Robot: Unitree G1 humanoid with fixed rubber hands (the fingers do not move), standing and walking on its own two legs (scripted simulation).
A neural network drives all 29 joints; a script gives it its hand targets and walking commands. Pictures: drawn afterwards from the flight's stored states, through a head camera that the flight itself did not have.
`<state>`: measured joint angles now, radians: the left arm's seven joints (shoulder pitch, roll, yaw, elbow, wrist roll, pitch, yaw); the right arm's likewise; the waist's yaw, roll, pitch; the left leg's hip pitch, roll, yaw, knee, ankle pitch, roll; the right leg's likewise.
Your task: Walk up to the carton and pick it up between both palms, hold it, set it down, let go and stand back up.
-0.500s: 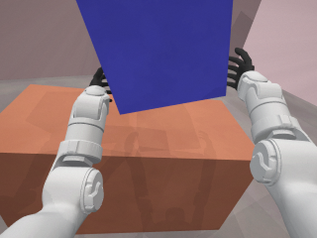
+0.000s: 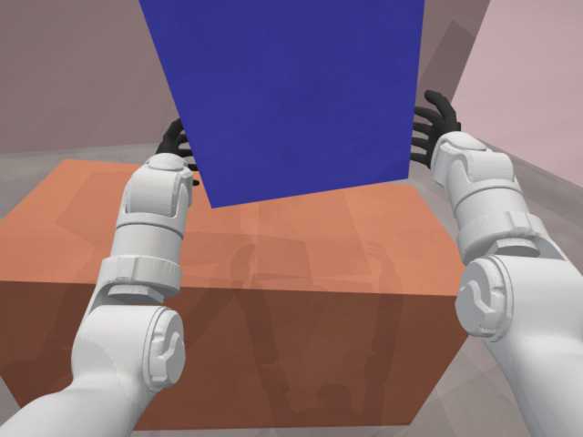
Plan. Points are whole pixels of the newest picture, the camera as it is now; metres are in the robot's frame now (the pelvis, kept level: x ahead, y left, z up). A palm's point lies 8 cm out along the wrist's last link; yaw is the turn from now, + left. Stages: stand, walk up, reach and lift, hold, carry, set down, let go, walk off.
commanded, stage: hold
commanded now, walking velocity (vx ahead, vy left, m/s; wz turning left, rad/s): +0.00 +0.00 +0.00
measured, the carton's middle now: (288, 57) +0.51 +0.05 +0.38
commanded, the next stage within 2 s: none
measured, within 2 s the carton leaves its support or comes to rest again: neither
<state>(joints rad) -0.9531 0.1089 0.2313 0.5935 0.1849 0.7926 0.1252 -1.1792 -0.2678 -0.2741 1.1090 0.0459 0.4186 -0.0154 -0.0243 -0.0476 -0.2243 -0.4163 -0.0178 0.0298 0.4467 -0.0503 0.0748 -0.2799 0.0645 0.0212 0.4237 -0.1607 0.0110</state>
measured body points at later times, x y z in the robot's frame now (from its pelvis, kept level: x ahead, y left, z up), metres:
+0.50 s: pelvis -0.01 +0.00 +0.00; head -0.09 +0.05 +0.44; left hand +0.40 +0.19 +0.25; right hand +0.40 -0.17 +0.32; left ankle +0.12 +0.06 -0.73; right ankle +0.04 -0.13 -0.73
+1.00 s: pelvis +0.00 +0.00 +0.00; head -0.08 +0.05 +0.44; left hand +0.40 +0.19 +0.25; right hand +0.41 -0.17 +0.32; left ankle +0.12 +0.06 -0.73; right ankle +0.04 -0.13 -0.73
